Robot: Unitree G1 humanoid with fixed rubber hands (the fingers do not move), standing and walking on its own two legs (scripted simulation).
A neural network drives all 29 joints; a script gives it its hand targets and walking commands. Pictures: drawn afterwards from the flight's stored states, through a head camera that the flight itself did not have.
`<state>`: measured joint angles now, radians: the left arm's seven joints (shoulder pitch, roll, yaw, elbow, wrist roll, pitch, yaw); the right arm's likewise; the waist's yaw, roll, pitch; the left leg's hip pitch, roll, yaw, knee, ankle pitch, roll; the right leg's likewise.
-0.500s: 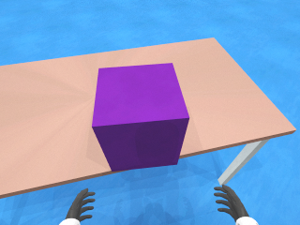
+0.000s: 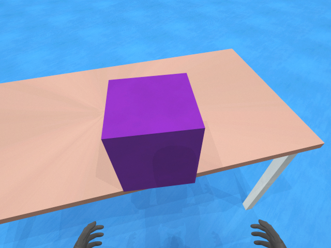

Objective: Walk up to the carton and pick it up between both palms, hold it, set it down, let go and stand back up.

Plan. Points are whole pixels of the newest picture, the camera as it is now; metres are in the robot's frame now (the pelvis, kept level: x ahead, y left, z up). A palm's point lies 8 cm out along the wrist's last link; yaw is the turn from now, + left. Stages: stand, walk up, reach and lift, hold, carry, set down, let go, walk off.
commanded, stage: stand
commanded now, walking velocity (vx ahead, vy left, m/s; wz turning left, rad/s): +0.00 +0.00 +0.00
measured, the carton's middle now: (154, 134) +0.39 +0.05 +0.04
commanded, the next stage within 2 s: none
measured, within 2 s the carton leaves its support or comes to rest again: neither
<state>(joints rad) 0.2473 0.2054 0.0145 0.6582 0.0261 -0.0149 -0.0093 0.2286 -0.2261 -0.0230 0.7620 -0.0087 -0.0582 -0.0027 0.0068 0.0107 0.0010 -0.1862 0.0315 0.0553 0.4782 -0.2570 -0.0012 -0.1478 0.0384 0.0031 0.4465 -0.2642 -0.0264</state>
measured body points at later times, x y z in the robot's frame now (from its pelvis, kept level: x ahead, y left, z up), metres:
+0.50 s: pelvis -0.04 +0.02 +0.00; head -0.06 +0.03 +0.45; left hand -0.01 +0.28 -0.14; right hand -0.01 -0.23 -0.14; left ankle +0.00 +0.12 -0.74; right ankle -0.01 -0.10 -0.74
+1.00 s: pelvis -0.06 +0.03 +0.00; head -0.09 +0.03 +0.45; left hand -0.11 +0.27 -0.15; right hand -0.06 -0.22 -0.15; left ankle +0.00 +0.12 -0.74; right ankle -0.01 -0.10 -0.74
